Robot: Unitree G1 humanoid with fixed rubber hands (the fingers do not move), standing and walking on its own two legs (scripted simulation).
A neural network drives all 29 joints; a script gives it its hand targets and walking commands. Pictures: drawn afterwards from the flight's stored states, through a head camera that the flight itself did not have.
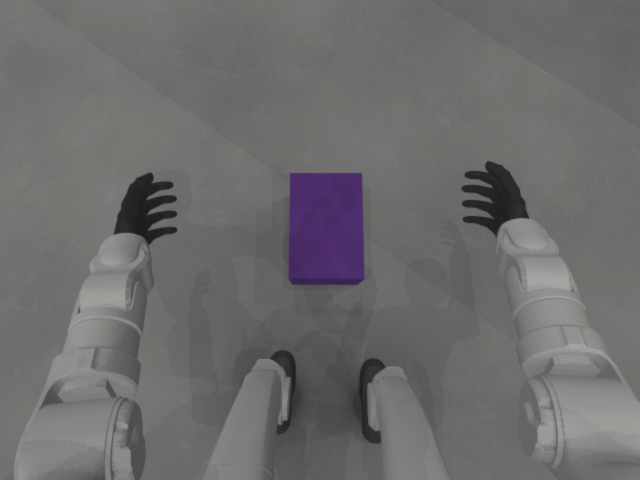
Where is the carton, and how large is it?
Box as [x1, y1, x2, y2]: [288, 173, 363, 284]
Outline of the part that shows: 290,173 288,278 292,284 357,284 363,278 361,173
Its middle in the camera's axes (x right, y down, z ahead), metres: +0.02 -0.04 +1.03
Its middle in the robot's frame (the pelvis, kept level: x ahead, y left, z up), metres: +0.53 +0.01 -0.62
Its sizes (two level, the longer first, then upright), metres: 0.269 0.183 0.153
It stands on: the floor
